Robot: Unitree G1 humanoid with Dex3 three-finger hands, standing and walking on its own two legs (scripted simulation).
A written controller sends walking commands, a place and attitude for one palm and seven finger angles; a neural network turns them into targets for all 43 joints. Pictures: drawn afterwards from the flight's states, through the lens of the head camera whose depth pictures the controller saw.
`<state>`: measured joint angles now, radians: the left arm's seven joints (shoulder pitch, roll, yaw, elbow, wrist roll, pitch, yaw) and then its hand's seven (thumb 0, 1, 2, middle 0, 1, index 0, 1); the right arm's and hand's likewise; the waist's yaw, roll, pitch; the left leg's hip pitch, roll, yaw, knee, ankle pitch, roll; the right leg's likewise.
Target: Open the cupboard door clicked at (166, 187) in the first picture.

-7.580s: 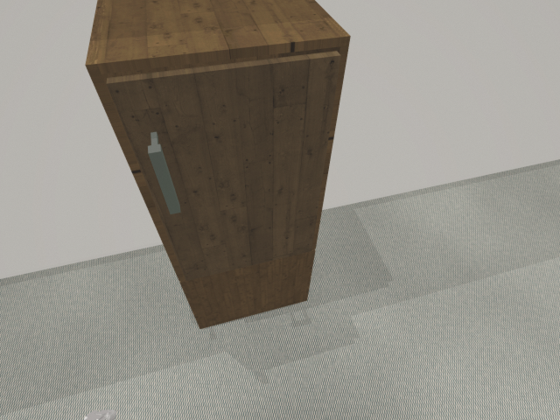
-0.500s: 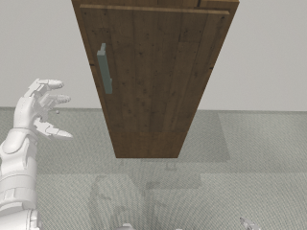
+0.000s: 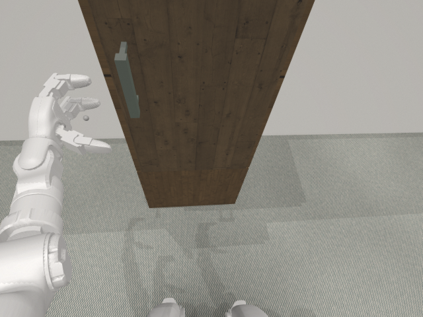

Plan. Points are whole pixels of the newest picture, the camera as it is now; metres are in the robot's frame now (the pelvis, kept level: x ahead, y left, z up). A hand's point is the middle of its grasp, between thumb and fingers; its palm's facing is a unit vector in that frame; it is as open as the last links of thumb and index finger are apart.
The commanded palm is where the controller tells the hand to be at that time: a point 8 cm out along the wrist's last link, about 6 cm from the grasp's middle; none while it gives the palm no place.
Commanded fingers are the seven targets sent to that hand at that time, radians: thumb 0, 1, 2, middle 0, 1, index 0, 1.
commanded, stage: move the hooked fingers beside the handle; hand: left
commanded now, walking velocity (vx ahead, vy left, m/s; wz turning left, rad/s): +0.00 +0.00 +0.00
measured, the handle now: (129, 82) +0.56 +0.16 +0.09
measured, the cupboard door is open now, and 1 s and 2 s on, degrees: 0 0 0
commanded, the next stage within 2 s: slide the fingers in behind the handle in 1.26 s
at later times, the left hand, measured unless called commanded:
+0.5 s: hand (101, 92) +0.53 +0.21 +0.09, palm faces +0.06 -1.00 -0.01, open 13.9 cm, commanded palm +0.49 +0.26 +0.08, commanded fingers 0.00 -0.50 0.30 -0.30 -1.20 -0.30 -1.20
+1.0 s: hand (89, 103) +0.49 +0.23 +0.09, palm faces +0.06 -1.00 +0.02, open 14.0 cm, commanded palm +0.47 +0.27 +0.08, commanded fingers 0.00 -0.50 0.30 -0.30 -1.20 -0.30 -1.20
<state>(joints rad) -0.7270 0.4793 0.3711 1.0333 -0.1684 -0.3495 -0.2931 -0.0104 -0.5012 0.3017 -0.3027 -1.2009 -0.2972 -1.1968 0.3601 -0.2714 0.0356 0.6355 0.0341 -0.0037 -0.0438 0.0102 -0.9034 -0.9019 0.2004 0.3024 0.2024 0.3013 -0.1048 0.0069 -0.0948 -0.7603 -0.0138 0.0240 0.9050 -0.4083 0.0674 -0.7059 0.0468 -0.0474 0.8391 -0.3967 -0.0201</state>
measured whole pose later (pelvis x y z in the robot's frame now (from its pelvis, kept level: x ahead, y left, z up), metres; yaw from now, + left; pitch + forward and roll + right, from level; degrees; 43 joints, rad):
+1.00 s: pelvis +0.02 +0.00 +0.00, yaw -1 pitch +18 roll -4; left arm -0.81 0.53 0.42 1.12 -0.14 -0.37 -0.30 -0.01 -0.50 0.30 -0.30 -1.20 -0.30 -1.20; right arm 0.36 -0.27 0.03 0.59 0.02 0.08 -0.02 0.01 -0.90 -0.90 0.20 0.30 0.20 0.30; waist -0.13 0.01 -0.12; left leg -0.81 0.01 0.02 0.94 -0.45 0.07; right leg -0.75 0.07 -0.05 0.85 -0.41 -0.02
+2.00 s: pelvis +0.02 +0.00 -0.01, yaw +0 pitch +20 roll -4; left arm -0.91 0.46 0.30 1.15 -0.13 -0.37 -0.13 -0.01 -0.50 0.30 -0.22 -1.17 -0.22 -1.19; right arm 0.39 -0.26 0.02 0.65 0.00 0.06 0.02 0.01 -0.90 -0.90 0.20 0.30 0.20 0.30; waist -0.13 0.03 -0.12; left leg -0.87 0.00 -0.01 0.98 -0.45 0.06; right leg -0.79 0.06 -0.08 0.88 -0.43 -0.03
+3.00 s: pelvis +0.01 +0.00 -0.01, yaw +3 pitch +19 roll -4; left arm -0.95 0.34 0.12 1.16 -0.17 -0.41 0.04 -0.01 -0.50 0.30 -0.06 -1.11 -0.04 -1.12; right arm 0.37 -0.25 -0.01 0.73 -0.02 -0.01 0.05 0.01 -0.91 -0.90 0.20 0.30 0.20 0.30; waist -0.09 0.04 -0.11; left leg -0.89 -0.04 -0.05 1.00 -0.44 0.06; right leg -0.79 0.03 -0.12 0.90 -0.44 -0.02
